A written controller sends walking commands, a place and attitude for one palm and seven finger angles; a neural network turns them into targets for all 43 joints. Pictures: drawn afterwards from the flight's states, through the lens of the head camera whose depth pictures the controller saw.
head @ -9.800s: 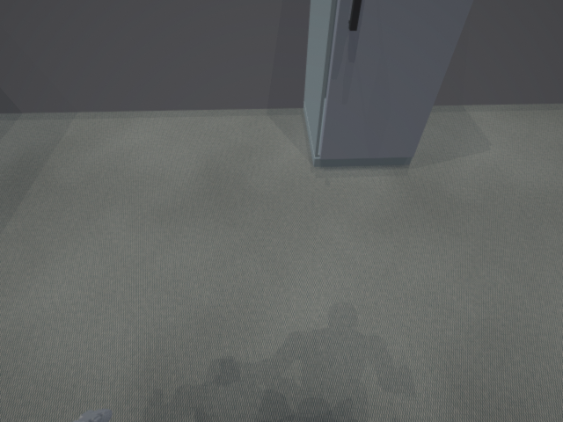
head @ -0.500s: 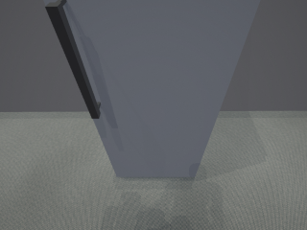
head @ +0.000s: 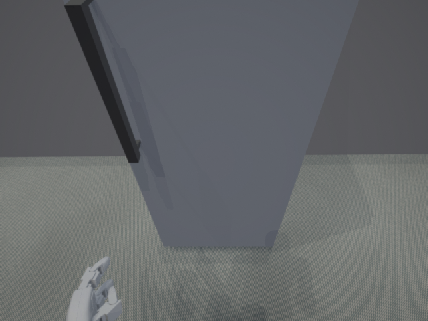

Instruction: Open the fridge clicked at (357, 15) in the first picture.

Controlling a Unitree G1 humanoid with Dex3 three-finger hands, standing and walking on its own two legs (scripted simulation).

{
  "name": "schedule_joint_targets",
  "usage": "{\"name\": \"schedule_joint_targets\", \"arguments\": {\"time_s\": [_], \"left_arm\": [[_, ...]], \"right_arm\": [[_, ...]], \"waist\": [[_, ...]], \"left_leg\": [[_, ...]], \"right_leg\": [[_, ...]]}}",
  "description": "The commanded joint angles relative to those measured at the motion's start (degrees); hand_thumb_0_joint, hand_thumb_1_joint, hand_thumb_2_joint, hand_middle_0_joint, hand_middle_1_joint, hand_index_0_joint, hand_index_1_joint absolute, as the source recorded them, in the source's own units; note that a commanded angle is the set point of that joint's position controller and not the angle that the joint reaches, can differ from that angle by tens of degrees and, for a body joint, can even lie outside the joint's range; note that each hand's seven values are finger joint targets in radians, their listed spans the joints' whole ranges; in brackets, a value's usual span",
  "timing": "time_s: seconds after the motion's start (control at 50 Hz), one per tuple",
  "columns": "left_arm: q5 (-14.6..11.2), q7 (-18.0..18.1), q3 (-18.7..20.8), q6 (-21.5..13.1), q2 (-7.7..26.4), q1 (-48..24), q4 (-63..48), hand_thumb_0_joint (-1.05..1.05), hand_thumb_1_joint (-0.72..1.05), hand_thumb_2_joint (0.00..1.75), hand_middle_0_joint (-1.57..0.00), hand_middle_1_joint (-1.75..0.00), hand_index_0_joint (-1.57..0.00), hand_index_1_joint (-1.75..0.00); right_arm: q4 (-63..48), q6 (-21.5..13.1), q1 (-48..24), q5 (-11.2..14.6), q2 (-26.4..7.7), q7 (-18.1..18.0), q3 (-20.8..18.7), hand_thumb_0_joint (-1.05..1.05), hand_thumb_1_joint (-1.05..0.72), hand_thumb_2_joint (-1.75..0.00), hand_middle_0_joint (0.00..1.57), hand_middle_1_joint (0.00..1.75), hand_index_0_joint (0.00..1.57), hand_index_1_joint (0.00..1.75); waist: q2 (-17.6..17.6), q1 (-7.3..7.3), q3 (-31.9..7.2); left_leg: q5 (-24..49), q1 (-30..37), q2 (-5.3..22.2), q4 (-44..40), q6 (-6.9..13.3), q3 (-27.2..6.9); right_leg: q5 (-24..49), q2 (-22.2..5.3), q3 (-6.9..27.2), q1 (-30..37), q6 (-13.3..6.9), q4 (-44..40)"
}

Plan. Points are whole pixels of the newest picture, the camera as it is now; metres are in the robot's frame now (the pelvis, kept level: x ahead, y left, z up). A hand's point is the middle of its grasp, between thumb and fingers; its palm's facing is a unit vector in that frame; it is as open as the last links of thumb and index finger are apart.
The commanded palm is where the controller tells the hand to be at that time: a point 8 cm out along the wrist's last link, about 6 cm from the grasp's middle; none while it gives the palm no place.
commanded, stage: raise the hand to about handle height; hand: left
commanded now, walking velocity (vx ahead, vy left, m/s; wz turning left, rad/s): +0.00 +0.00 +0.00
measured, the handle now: (115, 93) +0.51 +0.23 +0.17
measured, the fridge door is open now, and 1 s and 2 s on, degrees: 0 0 0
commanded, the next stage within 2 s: move the hooked fingers beside the handle in 1.96 s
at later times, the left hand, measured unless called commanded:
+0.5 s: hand (99, 284) +0.19 +0.21 +0.00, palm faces +0.04 -1.00 -0.06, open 9.9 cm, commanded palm +0.15 +0.28 +0.01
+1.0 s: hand (63, 243) +0.23 +0.27 +0.06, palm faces +0.08 -1.00 -0.06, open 12.9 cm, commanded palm +0.20 +0.33 +0.07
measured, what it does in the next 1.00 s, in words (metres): stands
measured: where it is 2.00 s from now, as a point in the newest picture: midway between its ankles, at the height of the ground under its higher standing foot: outside the picture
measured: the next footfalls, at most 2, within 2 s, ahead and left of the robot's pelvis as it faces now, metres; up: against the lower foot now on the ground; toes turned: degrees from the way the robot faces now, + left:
none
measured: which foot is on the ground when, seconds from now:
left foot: down 0.00-1.00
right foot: down 0.00-1.00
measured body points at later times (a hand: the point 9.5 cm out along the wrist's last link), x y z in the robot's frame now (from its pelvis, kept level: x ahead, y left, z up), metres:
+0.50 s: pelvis -0.02 +0.02 -0.06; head +0.04 +0.03 +0.38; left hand +0.18 +0.27 +0.01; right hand +0.20 -0.18 -0.13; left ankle -0.03 +0.13 -0.73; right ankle +0.04 -0.09 -0.73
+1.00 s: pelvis +0.01 +0.04 -0.03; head +0.03 +0.05 +0.42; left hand +0.22 +0.33 +0.06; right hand +0.19 -0.20 -0.08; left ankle -0.03 +0.13 -0.73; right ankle +0.04 -0.09 -0.73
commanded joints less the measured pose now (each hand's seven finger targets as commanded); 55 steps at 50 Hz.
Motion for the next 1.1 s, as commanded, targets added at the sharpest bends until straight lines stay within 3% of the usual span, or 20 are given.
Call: {"name": "schedule_joint_targets", "arguments": {"time_s": [0.0,0.02,0.04,0.08,0.12,0.18,0.26,0.28,0.34,0.38,0.42,0.48,0.52,0.58,0.74,0.78,0.84,0.88,0.94,1.08], "left_arm": [[-3.8,-7.2,3.7,-17.1,1.0,8.7,-7.3,0.00,0.71,0.82,-0.21,-0.42,-0.21,-0.42],[-4.9,-10.7,4.0,-21.9,-0.3,12.7,-6.7,0.00,0.69,0.81,-0.22,-0.43,-0.22,-0.43],[-5.9,-14.3,4.4,-26.7,-0.2,14.7,-7.2,0.00,0.67,0.80,-0.22,-0.45,-0.22,-0.45],[-6.5,-20.9,8.2,-32.5,4.2,16.1,-6.3,0.00,0.62,0.78,-0.22,-0.48,-0.22,-0.48],[-7.1,-23.2,7.8,-29.6,5.3,13.0,-11.3,0.00,0.57,0.76,-0.22,-0.51,-0.22,-0.51],[-8.7,-21.2,10.2,-24.7,8.8,3.3,-23.8,0.00,0.50,0.73,-0.23,-0.55,-0.23,-0.55],[-5.1,-15.3,8.0,-26.7,8.6,-2.2,-40.1,0.00,0.41,0.69,-0.24,-0.62,-0.24,-0.62],[-4.9,-15.2,6.4,-27.5,8.9,-7.1,-43.1,0.00,0.39,0.68,-0.24,-0.63,-0.24,-0.63],[-4.0,-17.1,4.1,-27.3,8.4,-6.3,-39.7,0.00,0.32,0.65,-0.24,-0.68,-0.24,-0.68],[-5.1,-19.7,5.7,-23.8,10.3,-5.0,-35.2,0.00,0.27,0.63,-0.25,-0.70,-0.25,-0.70],[-6.1,-21.5,8.4,-19.2,11.6,-2.4,-32.7,0.00,0.22,0.61,-0.25,-0.74,-0.25,-0.74],[-8.6,-22.2,12.6,-12.9,12.8,0.7,-31.0,0.00,0.15,0.58,-0.25,-0.78,-0.25,-0.78],[-9.4,-21.1,14.7,-11.5,13.2,1.2,-33.2,0.00,0.11,0.56,-0.26,-0.81,-0.26,-0.81],[-10.1,-19.5,16.1,-12.0,13.8,-0.1,-33.2,0.00,0.04,0.53,-0.26,-0.86,-0.26,-0.86],[-9.5,-21.0,15.0,-14.2,14.6,-5.2,-34.8,0.00,-0.15,0.45,-0.27,-0.98,-0.27,-0.98],[-9.9,-21.3,16.9,-13.0,16.3,-6.6,-32.6,0.00,-0.20,0.43,-0.28,-1.00,-0.28,-1.00],[-10.3,-22.0,17.7,-11.9,17.2,-9.2,-32.9,0.00,-0.27,0.40,-0.28,-1.05,-0.28,-1.05],[-10.7,-22.2,19.7,-11.0,19.4,-11.2,-32.9,0.00,-0.31,0.38,-0.29,-1.08,-0.29,-1.08],[-11.0,-22.9,19.5,-9.6,19.0,-13.2,-32.2,0.00,-0.38,0.35,-0.29,-1.12,-0.29,-1.12],[-11.8,-26.1,22.2,-4.4,22.8,-22.9,-26.4,0.00,-0.50,0.30,-0.30,-1.20,-0.30,-1.20]], "right_arm": [[-17.4,-7.8,-10.4,-1.0,-8.4,1.7,-4.0,0.00,-0.90,-0.90,0.20,0.30,0.20,0.30],[-19.3,-7.7,-11.5,-1.0,-8.3,2.8,-4.6,0.00,-0.90,-0.90,0.20,0.30,0.20,0.30],[-21.2,-7.4,-12.1,-1.2,-8.7,3.8,-5.0,0.00,-0.90,-0.90,0.20,0.30,0.20,0.30],[-25.0,-6.3,-13.3,-1.1,-10.1,5.6,-6.0,0.00,-0.90,-0.90,0.20,0.30,0.20,0.30],[-29.2,-4.6,-14.9,0.0,-10.1,5.2,-5.5,0.00,-0.90,-0.90,0.20,0.30,0.20,0.30],[-33.0,-2.8,-13.7,0.5,-9.7,3.4,-4.9,0.00,-0.90,-0.90,0.20,0.30,0.20,0.30],[-33.1,-2.0,-8.7,-0.5,-8.2,2.4,-4.1,0.00,-0.90,-0.90,0.20,0.30,0.20,0.30],[-32.6,-1.9,-7.9,-1.1,-8.6,2.3,-3.4,0.00,-0.90,-0.90,0.20,0.30,0.20,0.30],[-30.6,-2.4,-7.5,-0.7,-9.0,1.8,-2.7,0.00,-0.90,-0.90,0.20,0.30,0.20,0.30],[-29.9,-2.6,-7.9,-0.3,-9.6,1.2,-2.2,0.00,-0.90,-0.90,0.20,0.30,0.20,0.30],[-30.1,-2.5,-8.2,0.5,-9.4,0.8,-2.1,0.00,-0.90,-0.90,0.20,0.30,0.20,0.30],[-30.4,-2.5,-10.3,0.9,-8.7,0.4,-1.7,0.00,-0.90,-0.90,0.20,0.30,0.20,0.30],[-30.2,-2.7,-10.2,0.9,-8.1,0.3,-1.7,0.00,-0.90,-0.90,0.20,0.30,0.20,0.30],[-29.2,-3.5,-10.6,0.4,-8.0,0.4,-1.3,0.00,-0.90,-0.90,0.20,0.30,0.20,0.30],[-27.7,-6.1,-7.2,0.8,-9.5,0.4,-1.4,0.00,-0.90,-0.90,0.20,0.30,0.20,0.30],[-27.2,-6.2,-7.3,0.7,-10.1,0.1,-1.3,0.00,-0.90,-0.90,0.20,0.30,0.20,0.30],[-27.0,-6.3,-7.3,1.1,-10.2,-0.3,-1.2,0.00,-0.90,-0.90,0.20,0.30,0.20,0.30],[-26.9,-6.2,-7.1,0.9,-10.4,-0.5,-1.0,0.00,-0.90,-0.90,0.20,0.30,0.20,0.30],[-26.7,-6.3,-7.1,1.1,-10.4,-0.5,-0.7,0.00,-0.90,-0.90,0.20,0.30,0.20,0.30],[-26.4,-5.4,-8.2,1.3,-10.9,-1.4,0.2,0.00,-0.90,-0.90,0.20,0.30,0.20,0.30]], "waist": [[-13.5,2.84,-1.7],[-16.4,3.82,-2.6],[-16.3,4.04,-4.3],[-8.3,4.13,-5.8],[-8.3,4.66,-8.7],[-4.5,3.86,-12.6],[3.8,1.12,-18.6],[3.6,-0.89,-17.9],[4.5,-2.43,-16.1],[4.3,-1.86,-14.9],[2.0,-0.34,-17.2],[1.3,2.44,-18.6],[-0.8,3.00,-19.8],[-2.1,3.26,-15.8],[2.8,1.79,-16.8],[0.7,2.02,-15.0],[3.8,2.25,-15.0],[3.8,2.61,-15.3],[4.5,2.59,-14.9],[3.8,2.67,-12.7]], "left_leg": [[-2.0,-20.0,-1.9,6.3,0.6,-0.6],[-2.8,-24.5,-1.9,9.6,0.2,-0.2],[-3.4,-27.7,-2.4,13.1,-0.1,0.1],[-3.4,-29.7,-3.2,18.7,-0.1,0.8],[-4.3,-34.0,-3.6,20.4,1.0,2.0],[-5.8,-34.6,-3.5,21.8,1.6,1.2],[1.8,-28.2,-1.6,22.5,2.1,-1.2],[2.4,-28.0,-1.3,23.3,2.3,-2.3],[1.6,-27.7,-0.7,23.4,2.1,-3.3],[0.8,-28.3,-0.8,22.3,1.9,-4.0],[0.5,-28.5,-0.9,20.4,1.7,-3.9],[3.7,-27.5,-1.1,17.7,1.4,-4.1],[6.2,-26.3,-0.8,16.5,1.2,-4.0],[6.4,-26.7,-0.6,15.2,1.0,-4.4],[9.2,-20.6,-0.4,12.8,0.3,-4.2],[9.3,-21.0,-0.4,12.1,0.3,-4.4],[9.9,-18.6,-0.4,10.7,0.1,-4.2],[12.7,-17.1,-0.4,10.2,-0.1,-4.3],[15.9,-14.5,-0.1,9.0,-0.6,-4.5],[13.3,-12.6,-0.3,6.2,0.2,-4.3]], "right_leg": [[-15.8,-1.6,3.4,-7.5,2.3,1.2],[-16.5,-1.5,4.1,-8.6,2.2,4.3],[-15.8,-1.6,5.2,-8.9,2.0,7.1],[-12.7,-2.5,7.7,-10.1,0.8,10.8],[-13.0,-3.0,9.0,-11.1,1.2,12.3],[-18.0,-2.6,11.0,-12.2,1.6,12.5],[-4.2,-0.5,6.1,-14.0,1.1,17.9],[-2.4,0.0,5.2,-15.9,1.1,19.3],[-3.1,0.3,3.6,-18.3,1.1,18.9],[-4.2,0.6,3.2,-16.9,0.9,18.1],[-4.8,0.3,3.0,-13.1,1.4,16.3],[-2.1,0.2,2.2,-8.0,1.3,15.2],[0.4,0.0,1.5,-6.1,1.6,14.8],[0.0,0.2,1.1,-6.2,1.3,14.2],[1.7,0.1,0.6,-6.7,1.3,12.7],[2.2,0.3,0.6,-5.5,1.1,11.9],[2.9,0.1,0.6,-4.7,1.2,10.8],[5.5,0.3,0.6,-2.8,1.0,10.4],[7.7,0.4,0.1,-2.2,1.1,9.3],[7.9,0.5,0.8,1.1,0.9,5.9]]}}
